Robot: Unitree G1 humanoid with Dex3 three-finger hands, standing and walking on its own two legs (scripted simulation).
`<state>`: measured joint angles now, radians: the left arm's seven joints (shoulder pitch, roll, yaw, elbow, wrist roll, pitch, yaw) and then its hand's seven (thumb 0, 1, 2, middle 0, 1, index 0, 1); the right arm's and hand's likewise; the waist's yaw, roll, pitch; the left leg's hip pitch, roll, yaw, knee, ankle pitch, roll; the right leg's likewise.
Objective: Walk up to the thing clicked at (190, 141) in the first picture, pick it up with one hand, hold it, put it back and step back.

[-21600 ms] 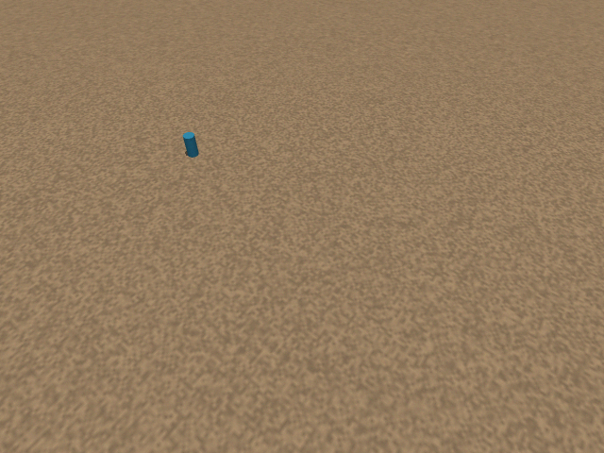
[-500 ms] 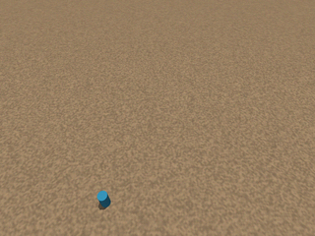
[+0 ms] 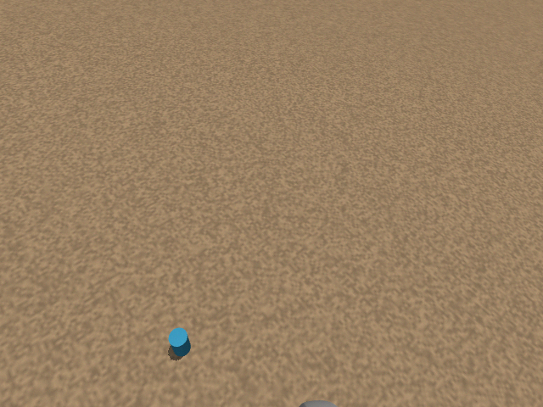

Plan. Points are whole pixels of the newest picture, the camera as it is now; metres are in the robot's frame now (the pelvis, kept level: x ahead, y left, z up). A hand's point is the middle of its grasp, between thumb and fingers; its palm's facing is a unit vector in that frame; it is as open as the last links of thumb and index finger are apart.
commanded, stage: walk up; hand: left
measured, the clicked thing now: (180, 342) +0.40 +0.23 -0.71
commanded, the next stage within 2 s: none
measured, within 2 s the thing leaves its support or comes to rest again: neither
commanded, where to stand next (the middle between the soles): +0.04 -0.04 m, yaw -2 degrees
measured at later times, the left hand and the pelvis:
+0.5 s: hand out of the picture +0.15 +0.21 -0.15, palm faces -0.04 -0.93 -0.37, open 7.4 cm; pelvis +0.03 -0.04 -0.01, yaw -1 degrees
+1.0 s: hand out of the picture +0.10 +0.19 -0.14, palm faces +0.01 -0.94 -0.34, open 7.4 cm; pelvis +0.02 -0.06 +0.01, yaw +0 degrees
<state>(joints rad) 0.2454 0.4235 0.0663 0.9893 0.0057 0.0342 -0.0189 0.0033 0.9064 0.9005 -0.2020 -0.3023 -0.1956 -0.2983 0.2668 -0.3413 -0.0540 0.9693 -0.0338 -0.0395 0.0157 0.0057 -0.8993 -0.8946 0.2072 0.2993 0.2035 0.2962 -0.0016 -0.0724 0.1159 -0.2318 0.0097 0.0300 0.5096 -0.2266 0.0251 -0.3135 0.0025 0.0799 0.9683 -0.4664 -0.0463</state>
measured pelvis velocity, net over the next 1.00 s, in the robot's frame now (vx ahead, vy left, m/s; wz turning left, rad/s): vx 0.02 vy -0.06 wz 0.00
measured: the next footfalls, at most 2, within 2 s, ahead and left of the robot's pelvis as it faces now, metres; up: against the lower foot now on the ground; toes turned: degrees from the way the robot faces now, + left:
right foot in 0.26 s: +0.11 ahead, -0.16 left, +0.00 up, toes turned -2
left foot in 0.54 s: +0.06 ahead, +0.09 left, +0.00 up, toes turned -1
